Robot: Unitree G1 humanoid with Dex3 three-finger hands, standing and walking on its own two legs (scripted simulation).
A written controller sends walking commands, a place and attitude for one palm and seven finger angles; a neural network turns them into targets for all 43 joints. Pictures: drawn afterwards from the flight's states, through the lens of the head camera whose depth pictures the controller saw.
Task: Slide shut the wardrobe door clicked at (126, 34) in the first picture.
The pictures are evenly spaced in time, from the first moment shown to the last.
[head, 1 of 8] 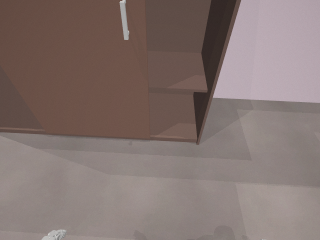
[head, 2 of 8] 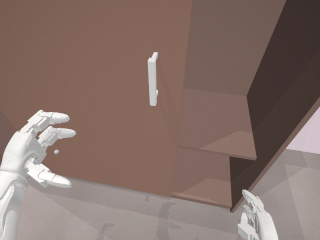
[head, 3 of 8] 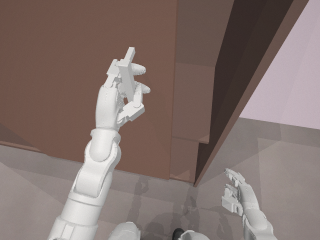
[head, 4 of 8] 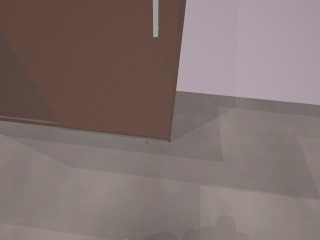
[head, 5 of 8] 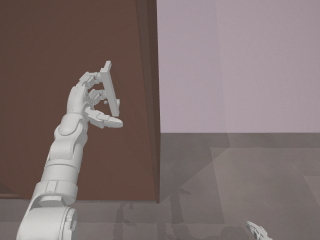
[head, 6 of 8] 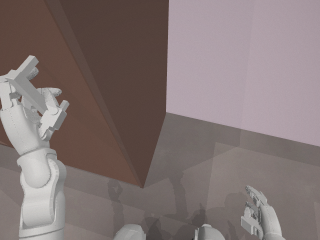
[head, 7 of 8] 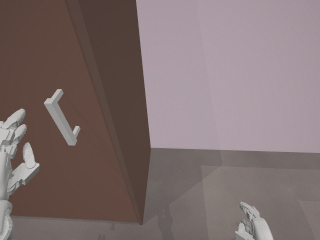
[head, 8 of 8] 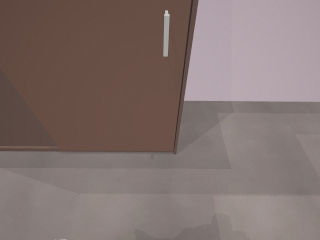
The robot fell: no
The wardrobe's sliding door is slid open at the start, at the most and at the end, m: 0.36 0.36 0.00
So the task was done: yes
